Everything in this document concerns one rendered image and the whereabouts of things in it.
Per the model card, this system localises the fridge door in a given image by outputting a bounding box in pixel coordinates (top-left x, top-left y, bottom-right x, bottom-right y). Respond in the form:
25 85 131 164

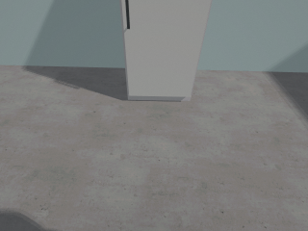
121 0 212 97

